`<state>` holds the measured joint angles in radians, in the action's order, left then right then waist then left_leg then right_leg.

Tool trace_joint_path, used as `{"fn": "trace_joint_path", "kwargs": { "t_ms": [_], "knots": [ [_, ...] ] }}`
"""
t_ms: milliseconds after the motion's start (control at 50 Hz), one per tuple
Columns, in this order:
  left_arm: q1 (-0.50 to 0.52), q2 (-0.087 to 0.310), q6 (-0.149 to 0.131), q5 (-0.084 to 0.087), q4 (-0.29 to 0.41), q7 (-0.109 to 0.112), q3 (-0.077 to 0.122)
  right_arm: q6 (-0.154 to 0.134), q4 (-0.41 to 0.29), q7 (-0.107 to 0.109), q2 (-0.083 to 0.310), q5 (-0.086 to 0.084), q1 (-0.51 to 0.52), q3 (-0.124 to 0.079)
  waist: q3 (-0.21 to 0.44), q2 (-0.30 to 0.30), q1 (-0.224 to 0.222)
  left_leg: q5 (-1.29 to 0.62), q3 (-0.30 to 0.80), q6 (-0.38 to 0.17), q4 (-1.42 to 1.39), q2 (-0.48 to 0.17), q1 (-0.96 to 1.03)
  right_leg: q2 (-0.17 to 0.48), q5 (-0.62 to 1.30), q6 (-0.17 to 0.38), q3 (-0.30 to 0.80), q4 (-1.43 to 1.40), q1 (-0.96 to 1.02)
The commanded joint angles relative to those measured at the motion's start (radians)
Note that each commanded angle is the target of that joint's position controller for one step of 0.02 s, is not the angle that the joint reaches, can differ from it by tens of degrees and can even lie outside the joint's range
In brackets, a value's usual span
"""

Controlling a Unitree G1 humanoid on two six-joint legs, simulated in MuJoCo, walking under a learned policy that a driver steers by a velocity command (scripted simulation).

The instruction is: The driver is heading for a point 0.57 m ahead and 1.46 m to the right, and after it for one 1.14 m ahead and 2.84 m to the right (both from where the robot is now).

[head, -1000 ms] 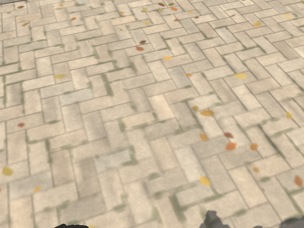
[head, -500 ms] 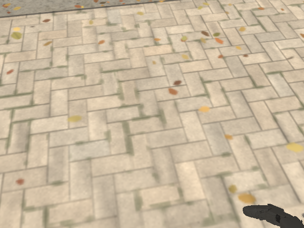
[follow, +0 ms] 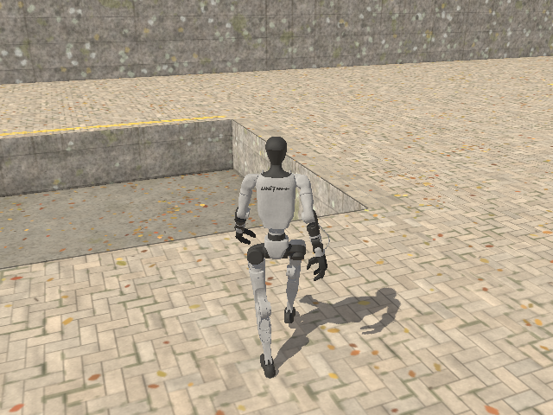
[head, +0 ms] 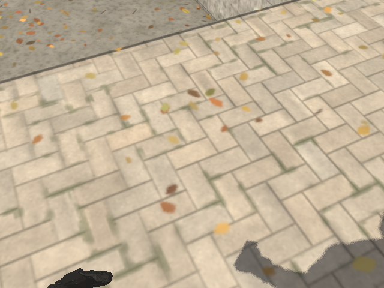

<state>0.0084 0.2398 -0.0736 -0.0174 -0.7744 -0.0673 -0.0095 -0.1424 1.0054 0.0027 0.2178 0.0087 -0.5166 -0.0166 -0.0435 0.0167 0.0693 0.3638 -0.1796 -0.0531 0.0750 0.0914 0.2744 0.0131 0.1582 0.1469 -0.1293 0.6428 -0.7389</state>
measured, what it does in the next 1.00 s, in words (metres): walks ahead, turning right: right foot, then left foot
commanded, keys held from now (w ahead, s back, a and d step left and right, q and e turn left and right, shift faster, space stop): w+e+shift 1.00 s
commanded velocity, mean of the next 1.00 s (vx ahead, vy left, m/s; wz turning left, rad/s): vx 1.00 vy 0.00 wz -0.91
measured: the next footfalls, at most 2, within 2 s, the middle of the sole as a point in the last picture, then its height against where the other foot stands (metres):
right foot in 0.08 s outside the picture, level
left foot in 0.48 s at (175, 212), level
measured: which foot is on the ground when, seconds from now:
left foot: down 0.00-0.08, up 0.10-0.46, down 0.48-0.94, up 0.96-1.00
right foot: up 0.00-0.06, down 0.08-0.50, up 0.52-0.94, down 0.96-1.00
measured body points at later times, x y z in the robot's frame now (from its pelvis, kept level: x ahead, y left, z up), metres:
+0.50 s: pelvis +0.50 -0.03 -0.01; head +0.54 -0.04 +0.44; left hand +0.58 +0.28 -0.12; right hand +0.68 -0.32 -0.05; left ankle +0.70 +0.05 -0.72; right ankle +0.25 -0.02 -0.70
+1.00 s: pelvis +0.86 -0.27 -0.03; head +0.88 -0.29 +0.42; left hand +1.19 -0.28 -0.11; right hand +0.64 -0.42 -0.16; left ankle +0.80 +0.01 -0.59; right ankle +0.91 -0.34 -0.72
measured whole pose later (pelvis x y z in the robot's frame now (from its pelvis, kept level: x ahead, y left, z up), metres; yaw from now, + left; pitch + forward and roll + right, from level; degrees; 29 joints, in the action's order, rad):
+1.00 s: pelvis +0.86 -0.27 -0.03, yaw -55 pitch +1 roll +1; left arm -0.09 0.31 -0.01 -0.03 -0.65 -0.04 0.04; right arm -0.05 0.83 0.00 0.26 0.04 -0.43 -0.03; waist -0.05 0.02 0.03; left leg 0.38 -0.12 0.05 1.25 -0.08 -0.06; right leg -0.14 -0.27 0.23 -0.11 0.78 -0.53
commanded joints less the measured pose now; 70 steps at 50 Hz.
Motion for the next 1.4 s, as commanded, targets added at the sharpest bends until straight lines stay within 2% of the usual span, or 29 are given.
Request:
{"fn": "trace_joint_path", "kwargs": {
  "t_ms": [20, 60, 80, 100, 120, 160, 220, 300, 420, 480, 500, 520, 540, 580, 660, 820, 900, 940, 960, 980, 1000, 1040, 1080, 1160, 1280, 1340, 1360, 1380, 1400],
  "knots": [
    [-0.143, 0.115, -0.004, -0.005, 0.0, 0.006, 0.029, 0.016, -0.065, 0.049, 0.227, 0.017, 0.033, -0.041, 0.061, -0.145, -0.159, -1.523, -0.044, 0.066, 0.329, -0.271, -0.125, -0.137, -0.083, 0.04, -0.081, -0.023, 0.361],
    [-0.548, 0.199, 0.004, -0.003, -0.113, 0.023, 0.077, 0.049, -0.107, 0.06, 0.271, 0.035, 0.154, -0.06, 0.215, -0.156, -0.357, -1.47, -0.02, 0.055, 0.886, -0.294, -0.275, -0.122, -0.189, 0.108, 0.019, -0.064, 0.74],
    [-0.602, 0.231, 0.016, 0.005, -0.137, 0.042, 0.103, 0.046, -0.119, 0.042, 0.231, 0.043, 0.198, -0.058, 0.203, -0.05, -0.352, -0.691, -0.01, 0.032, 1.263, -0.167, -0.505, -0.043, -0.303, 0.141, 0.142, -0.041, 0.887],
    [-0.517, 0.312, 0.029, -0.009, -0.124, 0.047, 0.124, 0.018, -0.207, 0.021, 0.087, 0.038, 0.158, -0.023, 0.203, 0.244, -0.179, 0.161, 0.089, 0.07, 1.609, -0.024, -0.953, 0.138, -0.048, 0.273, 0.539, 0.001, 1.101],
    [-0.488, 0.321, 0.037, -0.006, -0.101, 0.05, 0.136, 0.0, -0.282, 0.014, 0.104, 0.005, 0.176, -0.008, 0.334, 0.183, -0.183, 0.124, 0.268, 0.06, 1.65, -0.045, -1.168, 0.25, -0.432, 0.397, 0.895, -0.266, 1.223],
    [-0.4, 0.185, 0.038, 0.0, -0.094, 0.059, 0.114, -0.017, -0.288, 0.002, 0.154, 0.027, 0.284, -0.011, 0.068, -0.114, -0.113, -0.035, 0.275, 0.031, 1.401, -0.142, -1.119, 0.193, -0.523, 0.263, 0.792, -0.437, 0.866],
    [-0.36, 0.15, 0.0, 0.015, -0.084, 0.069, 0.095, 0.047, -0.31, -0.007, 0.122, 0.074, 0.292, 0.003, -0.034, -0.14, -0.012, 0.004, 0.259, 0.093, 1.218, -0.207, -0.956, 0.077, -0.334, 0.223, 0.613, -0.457, 0.509],
    [-0.387, 0.2, -0.027, 0.018, -0.064, 0.062, 0.111, 0.065, -0.424, -0.026, 0.094, 0.051, 0.521, 0.026, -0.087, -0.05, -0.069, -0.268, 0.171, 0.123, 0.8, -0.197, -0.811, -0.036, -0.11, 0.168, 0.487, -0.5, 0.316],
    [-0.456, 0.243, -0.017, 0.027, -0.057, 0.06, 0.135, 0.057, -0.472, -0.015, 0.139, 0.022, 0.584, 0.018, 0.018, 0.038, -0.138, -0.431, 0.181, 0.07, 0.437, -0.093, -0.638, -0.011, 0.246, 0.058, 0.521, -0.345, 0.601],
    [-0.344, 0.3, -0.027, 0.008, -0.022, 0.055, 0.145, 0.045, -0.371, 0.026, 0.276, 0.017, 0.153, -0.044, 0.269, 0.036, 0.106, -0.219, 0.226, 0.037, 0.463, -0.124, -0.137, -0.049, 0.338, -0.006, 0.5, 0.19, 0.52],
    [-0.324, 0.151, -0.037, 0.003, 0.015, 0.056, 0.106, 0.043, -0.335, 0.046, 0.341, 0.048, -0.059, -0.068, 0.401, -0.122, 0.155, 0.115, 0.454, 0.016, 0.467, -0.364, 0.099, -0.107, -0.24, 0.0, 0.418, 0.54, 0.343],
    [-0.46, 0.074, -0.031, 0.063, 0.085, 0.057, 0.074, 0.048, -0.351, 0.032, 0.41, 0.073, 0.055, -0.084, 0.513, -0.471, -0.002, 0.302, 1.062, -0.087, 0.232, -0.61, 0.205, -0.176, -0.672, -0.03, 0.299, 0.767, 0.075],
    [-0.407, 0.157, -0.008, 0.028, 0.048, 0.071, 0.074, 0.057, -0.375, 0.021, 0.301, 0.061, 0.168, -0.081, 0.368, -0.289, -0.001, 0.463, 1.038, -0.102, 0.199, -0.557, 0.077, -0.065, -0.559, -0.016, 0.267, 0.819, -0.034],
    [-0.271, 0.176, 0.013, -0.004, 0.053, 0.049, 0.082, 0.062, -0.351, 0.014, 0.17, 0.053, 0.216, -0.05, 0.145, -0.049, 0.007, 0.171, 0.681, -0.078, 0.197, -0.46, -0.174, 0.009, -0.446, -0.032, 0.222, 0.737, -0.025],
    [-0.167, 0.082, 0.063, -0.018, 0.143, 0.005, 0.056, 0.031, -0.235, -0.004, 0.118, 0.016, 0.137, -0.035, 0.026, -0.103, -0.057, -0.177, 0.349, -0.028, 0.131, -0.397, -0.329, 0.091, -0.43, -0.039, 0.206, 0.693, -0.065],
    [0.078, 0.087, 0.067, -0.015, 0.255, -0.039, 0.028, 0.008, -0.182, -0.002, 0.199, 0.018, 0.119, -0.049, -0.108, -0.051, -0.075, -0.752, -0.097, 0.04, 0.033, -0.293, -0.373, 0.026, -0.13, 0.011, -0.016, 0.195, 0.101],
    [-0.143, 0.159, 0.058, -0.012, 0.184, -0.015, 0.059, 0.056, -0.193, 0.028, 0.313, 0.022, 0.09, -0.076, 0.07, -0.135, -0.214, -1.472, -0.106, 0.053, 0.458, -0.355, -0.219, -0.114, -0.292, 0.077, -0.072, 0.124, 0.407],
    [-0.499, 0.242, 0.051, -0.006, 0.059, 0.025, 0.117, 0.082, -0.233, 0.02, 0.313, 0.03, 0.161, -0.082, 0.215, -0.078, -0.348, -1.088, -0.073, 0.035, 1.036, -0.329, -0.489, -0.127, -0.377, 0.134, 0.056, 0.009, 0.888],
    [-0.408, 0.324, 0.063, 0.016, 0.061, 0.047, 0.144, 0.08, -0.28, 0.001, 0.18, 0.045, 0.164, -0.054, 0.142, 0.177, -0.222, 0.026, -0.063, 0.061, 1.414, -0.135, -0.809, 0.048, -0.326, 0.173, 0.352, -0.019, 0.977],
    [-0.386, 0.411, 0.079, -0.018, 0.117, 0.045, 0.156, 0.061, -0.403, 0.001, 0.188, 0.018, 0.147, -0.047, 0.332, 0.197, -0.168, 0.154, 0.149, 0.096, 1.635, -0.058, -1.124, 0.221, -0.398, 0.376, 0.876, -0.202, 1.232],
    [-0.429, 0.369, 0.081, -0.014, 0.118, 0.059, 0.159, 0.032, -0.423, -0.001, 0.218, 0.022, 0.25, -0.04, 0.296, 0.025, -0.209, 0.064, 0.259, 0.088, 1.565, -0.12, -1.195, 0.246, -0.508, 0.348, 0.954, -0.347, 1.17],
    [-0.38, 0.286, 0.054, -0.003, 0.073, 0.074, 0.138, 0.023, -0.412, 0.002, 0.204, 0.033, 0.291, -0.028, 0.058, -0.109, -0.108, 0.021, 0.261, 0.09, 1.346, -0.19, -1.108, 0.174, -0.39, 0.275, 0.801, -0.399, 0.834],
    [-0.318, 0.237, 0.024, 0.002, 0.081, 0.081, 0.115, 0.068, -0.39, 0.002, 0.197, 0.066, 0.235, -0.024, 0.015, -0.123, -0.023, 0.066, 0.263, 0.118, 1.226, -0.223, -0.968, 0.099, -0.267, 0.247, 0.654, -0.408, 0.61],
    [-0.318, 0.23, -0.009, 0.006, 0.075, 0.065, 0.111, 0.098, -0.479, -0.016, 0.134, 0.05, 0.437, 0.0, -0.064, -0.067, -0.044, -0.126, 0.206, 0.145, 0.873, -0.225, -0.829, -0.014, -0.256, 0.203, 0.535, -0.48, 0.333],
    [-0.392, 0.265, -0.007, 0.022, 0.043, 0.055, 0.132, 0.088, -0.499, -0.017, 0.166, 0.015, 0.519, -0.004, 0.005, 0.018, -0.117, -0.405, 0.204, 0.093, 0.495, -0.124, -0.598, -0.007, 0.055, 0.084, 0.556, -0.368, 0.512],
    [-0.323, 0.322, -0.008, 0.009, 0.05, 0.051, 0.141, 0.076, -0.409, 0.02, 0.279, 0.017, 0.139, -0.058, 0.224, -0.01, 0.101, -0.176, 0.201, 0.061, 0.479, -0.103, -0.164, -0.057, 0.281, 0.009, 0.511, 0.153, 0.498],
    [-0.293, 0.194, -0.023, 0.005, 0.082, 0.053, 0.105, 0.07, -0.375, 0.043, 0.352, 0.045, -0.083, -0.084, 0.357, -0.136, 0.172, 0.176, 0.42, 0.033, 0.46, -0.323, 0.076, -0.119, -0.122, -0.001, 0.431, 0.515, 0.327],
    [-0.389, 0.098, -0.022, 0.05, 0.149, 0.053, 0.072, 0.071, -0.388, 0.033, 0.417, 0.066, 0.015, -0.095, 0.467, -0.497, 0.027, 0.421, 1.034, -0.05, 0.198, -0.575, 0.177, -0.206, -0.657, -0.028, 0.316, 0.741, 0.066],
    [-0.351, 0.164, -0.003, 0.018, 0.116, 0.065, 0.068, 0.08, -0.412, 0.024, 0.326, 0.057, 0.152, -0.092, 0.31, -0.325, 0.007, 0.543, 1.045, -0.069, 0.171, -0.546, 0.038, -0.091, -0.557, -0.018, 0.277, 0.809, -0.048]
  ]
}}
Over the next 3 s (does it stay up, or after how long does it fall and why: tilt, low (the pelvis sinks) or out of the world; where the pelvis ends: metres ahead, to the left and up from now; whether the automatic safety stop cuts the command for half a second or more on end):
stays up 1.16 -1.06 0.02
